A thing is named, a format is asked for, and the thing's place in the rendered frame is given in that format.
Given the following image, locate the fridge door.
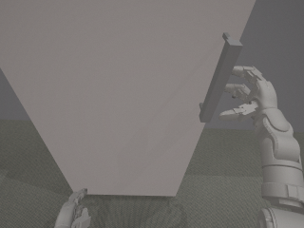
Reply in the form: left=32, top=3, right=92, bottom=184
left=0, top=0, right=256, bottom=197

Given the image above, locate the robot right hand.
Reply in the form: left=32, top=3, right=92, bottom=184
left=218, top=66, right=277, bottom=123

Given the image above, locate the robot left hand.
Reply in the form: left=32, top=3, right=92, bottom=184
left=54, top=188, right=91, bottom=228

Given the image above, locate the robot right upper arm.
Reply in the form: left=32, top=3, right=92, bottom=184
left=256, top=207, right=304, bottom=228

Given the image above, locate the handle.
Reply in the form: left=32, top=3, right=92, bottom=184
left=199, top=32, right=243, bottom=123

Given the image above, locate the robot right forearm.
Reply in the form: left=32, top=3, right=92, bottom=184
left=253, top=108, right=304, bottom=214

